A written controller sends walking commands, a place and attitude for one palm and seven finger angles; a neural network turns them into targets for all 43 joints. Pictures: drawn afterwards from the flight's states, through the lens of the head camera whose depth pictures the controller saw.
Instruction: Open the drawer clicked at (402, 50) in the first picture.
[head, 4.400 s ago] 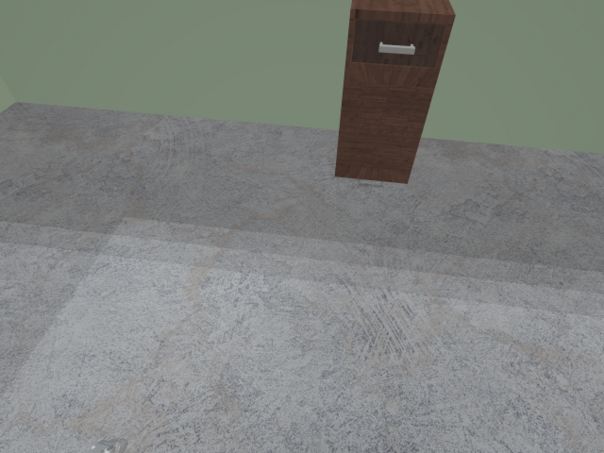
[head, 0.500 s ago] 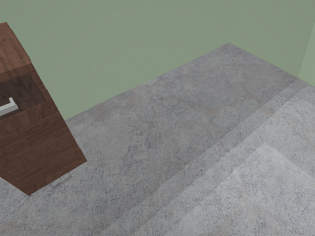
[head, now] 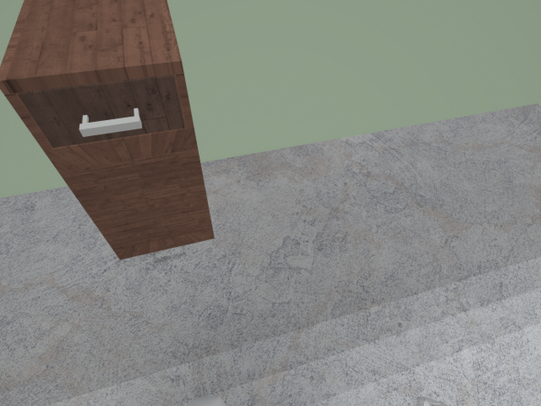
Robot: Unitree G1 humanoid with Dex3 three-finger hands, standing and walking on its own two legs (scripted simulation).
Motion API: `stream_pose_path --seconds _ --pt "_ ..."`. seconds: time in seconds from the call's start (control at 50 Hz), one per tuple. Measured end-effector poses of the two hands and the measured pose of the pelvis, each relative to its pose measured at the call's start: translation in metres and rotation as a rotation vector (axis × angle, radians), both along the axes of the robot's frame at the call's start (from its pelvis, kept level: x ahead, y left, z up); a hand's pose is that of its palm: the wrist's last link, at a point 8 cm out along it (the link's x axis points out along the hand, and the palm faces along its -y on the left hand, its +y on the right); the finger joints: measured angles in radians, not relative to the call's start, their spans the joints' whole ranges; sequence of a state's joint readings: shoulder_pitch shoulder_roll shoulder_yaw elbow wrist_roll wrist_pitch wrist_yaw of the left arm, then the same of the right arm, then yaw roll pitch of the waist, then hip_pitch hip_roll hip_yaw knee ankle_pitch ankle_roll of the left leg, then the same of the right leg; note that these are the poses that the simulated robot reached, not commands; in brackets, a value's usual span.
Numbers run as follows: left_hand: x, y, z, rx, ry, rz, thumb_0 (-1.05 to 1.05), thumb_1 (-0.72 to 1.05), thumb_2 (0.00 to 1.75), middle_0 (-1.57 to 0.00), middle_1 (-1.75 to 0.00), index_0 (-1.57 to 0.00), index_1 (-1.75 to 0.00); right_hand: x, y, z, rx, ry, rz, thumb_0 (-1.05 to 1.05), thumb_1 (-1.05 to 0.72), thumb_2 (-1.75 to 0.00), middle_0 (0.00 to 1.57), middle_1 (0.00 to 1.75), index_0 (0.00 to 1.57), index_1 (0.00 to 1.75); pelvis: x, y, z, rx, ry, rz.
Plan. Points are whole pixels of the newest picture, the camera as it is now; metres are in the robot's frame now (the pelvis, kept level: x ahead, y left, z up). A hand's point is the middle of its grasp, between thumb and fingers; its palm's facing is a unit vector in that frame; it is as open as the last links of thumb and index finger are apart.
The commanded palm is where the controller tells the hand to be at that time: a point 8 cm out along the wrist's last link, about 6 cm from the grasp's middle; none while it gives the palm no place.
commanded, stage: turn to face it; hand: left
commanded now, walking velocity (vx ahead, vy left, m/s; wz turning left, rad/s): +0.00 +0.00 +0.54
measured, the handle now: (111, 120) +0.70 +0.45 -0.07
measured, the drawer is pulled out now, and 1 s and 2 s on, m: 0.00 0.00 0.00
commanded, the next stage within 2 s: take the last steps up to it in 0.54 s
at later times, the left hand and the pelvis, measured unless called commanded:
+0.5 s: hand out of the picture +0.07 +0.20 -0.14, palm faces +0.21 -0.93 -0.29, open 7.4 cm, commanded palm none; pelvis +0.00 -0.02 +0.00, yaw +12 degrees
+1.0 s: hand out of the picture -0.12 +0.17 -0.17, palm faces +0.42 -0.89 -0.18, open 7.4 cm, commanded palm none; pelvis +0.01 +0.02 +0.01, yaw +20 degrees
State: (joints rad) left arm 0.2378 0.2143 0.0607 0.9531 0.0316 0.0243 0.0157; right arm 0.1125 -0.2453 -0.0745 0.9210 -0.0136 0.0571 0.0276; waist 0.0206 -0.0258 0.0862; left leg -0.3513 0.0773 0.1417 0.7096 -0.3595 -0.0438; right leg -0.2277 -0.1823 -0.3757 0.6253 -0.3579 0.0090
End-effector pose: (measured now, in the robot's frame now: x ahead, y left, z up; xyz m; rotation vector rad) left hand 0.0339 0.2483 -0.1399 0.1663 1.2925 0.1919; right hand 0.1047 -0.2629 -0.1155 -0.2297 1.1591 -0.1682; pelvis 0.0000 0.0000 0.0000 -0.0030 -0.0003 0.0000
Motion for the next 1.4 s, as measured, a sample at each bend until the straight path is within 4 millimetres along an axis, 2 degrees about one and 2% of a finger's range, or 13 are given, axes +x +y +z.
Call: stream_pose_path --seconds 0.1,0.26,0.38,0.52,0.68,0.78,0.86,0.96,1.02,1.08,1.16,1.3,1.4 --pt "-0.025 0.028 -0.013 -0.003 0.077 0.073 0.00 0.91 0.90 -0.21 -0.30 -0.20 -0.30 0.033 0.023 0.011 -0.037 -0.067 0.091 0.00 -0.91 -0.90 0.20 0.30 0.20 0.29 0.001 0.014 -0.004 -0.005 0.002 0.045" --pt "-0.009 0.040 0.012 0.016 -0.015 0.113 0.00 0.91 0.90 -0.20 -0.30 -0.20 -0.30 0.026 0.044 0.014 -0.005 -0.018 0.132 0.00 -0.90 -0.90 0.20 0.30 0.20 0.29 0.003 0.018 0.012 -0.019 0.009 0.116" --pt "0.010 0.028 0.024 0.046 -0.082 0.122 0.00 0.91 0.90 -0.20 -0.30 -0.20 -0.30 0.011 0.042 -0.001 0.050 0.032 0.136 0.00 -0.90 -0.90 0.21 0.30 0.21 0.29 0.004 0.005 0.012 -0.007 0.008 0.160" --pt "0.015 -0.011 0.033 0.084 -0.156 0.129 0.00 0.90 0.90 -0.20 -0.30 -0.20 -0.30 -0.005 0.015 -0.030 0.105 0.099 0.132 0.00 -0.90 -0.90 0.21 0.30 0.21 0.29 0.002 -0.025 0.002 0.014 0.000 0.214" --pt "-0.028 -0.044 0.039 0.051 -0.115 0.221 0.00 0.90 0.90 -0.21 -0.30 -0.20 -0.30 -0.006 -0.006 -0.024 0.082 0.163 0.184 0.01 -0.91 -0.90 0.20 0.30 0.20 0.29 0.000 -0.037 0.014 0.036 -0.011 0.293" --pt "-0.069 -0.046 0.031 0.030 -0.063 0.300 0.00 0.92 0.90 -0.21 -0.30 -0.20 -0.30 0.001 -0.002 -0.016 0.049 0.190 0.246 0.01 -0.91 -0.90 0.20 0.30 0.20 0.29 -0.001 -0.034 0.016 0.026 -0.005 0.327" --pt "-0.113 -0.047 0.023 -0.010 0.022 0.361 0.00 0.91 0.90 -0.21 -0.30 -0.20 -0.30 0.019 0.018 -0.007 0.030 0.172 0.305 0.01 -0.91 -0.90 0.20 0.30 0.20 0.29 0.000 -0.021 0.017 0.016 0.004 0.344" --pt "-0.167 -0.040 0.006 -0.082 0.168 0.433 0.00 0.91 0.90 -0.21 -0.30 -0.20 -0.30 0.051 0.063 0.001 0.014 0.073 0.369 0.01 -0.91 -0.90 0.20 0.30 0.20 0.29 0.004 0.010 0.010 -0.011 0.007 0.348" --pt "-0.181 -0.030 -0.003 -0.117 0.248 0.435 0.00 0.91 0.90 -0.21 -0.30 -0.20 -0.30 0.057 0.089 0.003 0.018 0.018 0.365 0.00 -0.91 -0.90 0.20 0.30 0.20 0.29 0.010 0.027 0.007 -0.007 -0.005 0.333" --pt "-0.165 -0.014 0.000 -0.128 0.256 0.410 0.01 0.91 0.90 -0.20 -0.30 -0.20 -0.30 0.047 0.104 0.007 0.023 0.024 0.332 0.00 -0.91 -0.90 0.20 0.30 0.20 0.29 0.021 0.041 0.012 -0.014 -0.016 0.329" --pt "-0.116 0.014 0.003 -0.119 0.165 0.384 0.01 0.91 0.90 -0.20 -0.30 -0.19 -0.30 0.027 0.104 0.007 0.000 0.106 0.289 0.00 -0.94 -0.90 0.20 0.30 0.21 0.29 0.037 0.055 0.017 -0.012 -0.021 0.337" --pt "0.000 0.052 0.003 -0.081 0.007 0.317 0.00 0.91 0.90 -0.20 -0.30 -0.19 -0.30 -0.014 0.106 -0.003 0.011 0.315 0.199 0.00 -0.92 -0.90 0.20 0.30 0.20 0.29 0.080 0.068 0.013 0.004 -0.014 0.330" --pt "0.097 0.065 0.003 -0.059 -0.070 0.232 0.00 0.91 0.90 -0.20 -0.30 -0.19 -0.30 -0.024 0.108 -0.012 0.037 0.443 0.124 0.00 -0.91 -0.90 0.20 0.30 0.20 0.29 0.123 0.071 0.003 0.009 -0.008 0.320"
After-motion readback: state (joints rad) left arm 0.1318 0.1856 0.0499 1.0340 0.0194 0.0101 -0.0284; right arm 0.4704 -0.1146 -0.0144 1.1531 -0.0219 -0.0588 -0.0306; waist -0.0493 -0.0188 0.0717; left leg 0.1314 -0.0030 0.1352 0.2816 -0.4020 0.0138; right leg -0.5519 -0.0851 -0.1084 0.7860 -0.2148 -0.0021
